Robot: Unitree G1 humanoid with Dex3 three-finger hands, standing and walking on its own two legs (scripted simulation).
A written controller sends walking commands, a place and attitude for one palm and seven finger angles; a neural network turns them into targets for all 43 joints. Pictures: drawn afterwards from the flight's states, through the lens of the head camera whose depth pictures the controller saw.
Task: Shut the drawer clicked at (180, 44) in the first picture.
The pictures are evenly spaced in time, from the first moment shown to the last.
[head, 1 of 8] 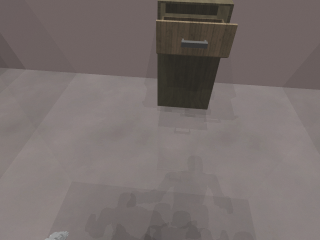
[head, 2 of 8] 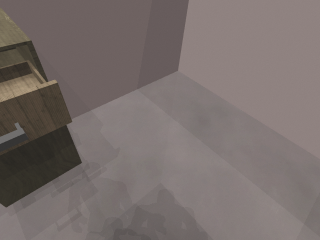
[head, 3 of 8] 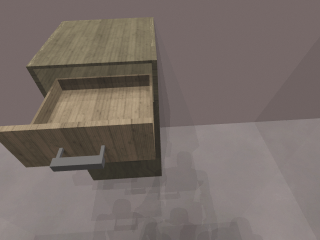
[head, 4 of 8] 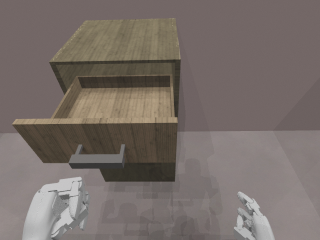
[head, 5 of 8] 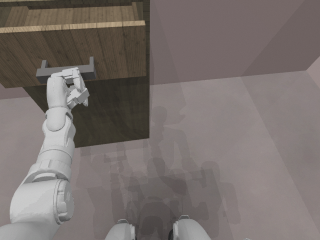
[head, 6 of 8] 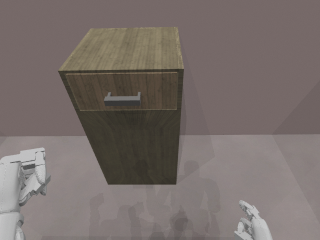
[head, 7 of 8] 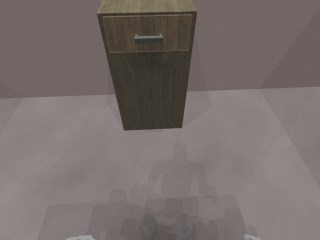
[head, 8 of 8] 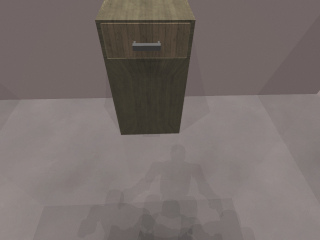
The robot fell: no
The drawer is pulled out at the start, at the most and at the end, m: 0.30 0.30 0.00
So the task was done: yes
